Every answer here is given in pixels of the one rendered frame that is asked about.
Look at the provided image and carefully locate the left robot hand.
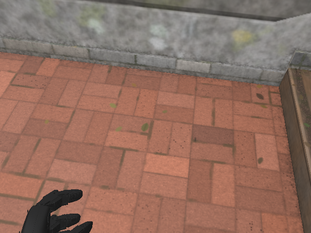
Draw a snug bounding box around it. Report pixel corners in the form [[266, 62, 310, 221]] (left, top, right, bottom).
[[18, 189, 93, 233]]

